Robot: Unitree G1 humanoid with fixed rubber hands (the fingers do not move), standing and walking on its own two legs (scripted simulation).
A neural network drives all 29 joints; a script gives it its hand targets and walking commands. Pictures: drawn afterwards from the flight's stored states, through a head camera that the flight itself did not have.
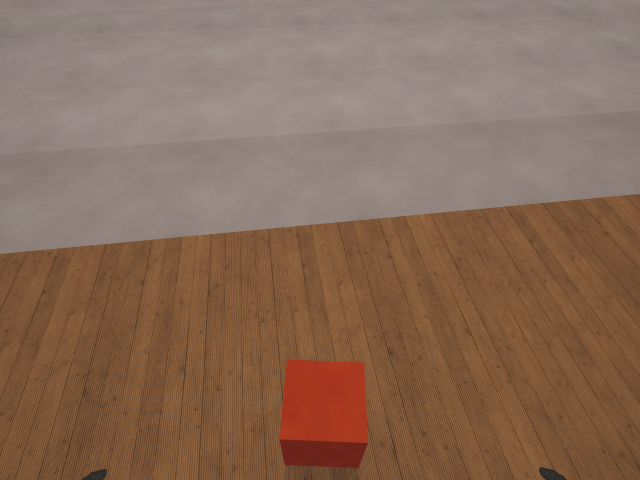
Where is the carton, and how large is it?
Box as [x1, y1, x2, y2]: [279, 360, 367, 467]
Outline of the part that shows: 287,360 279,439 284,463 300,465 358,467 367,443 363,363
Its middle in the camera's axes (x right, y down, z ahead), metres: +0.01 +0.49 +1.08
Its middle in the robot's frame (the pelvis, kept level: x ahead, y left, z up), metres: +0.42 -0.01 -0.66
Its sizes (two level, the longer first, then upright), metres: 0.210 0.200 0.250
